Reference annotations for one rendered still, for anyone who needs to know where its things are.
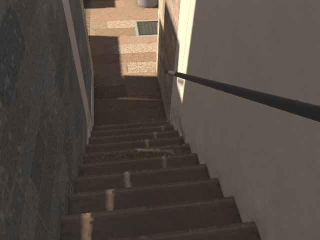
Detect stairs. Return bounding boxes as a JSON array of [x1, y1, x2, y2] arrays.
[[60, 121, 261, 240]]

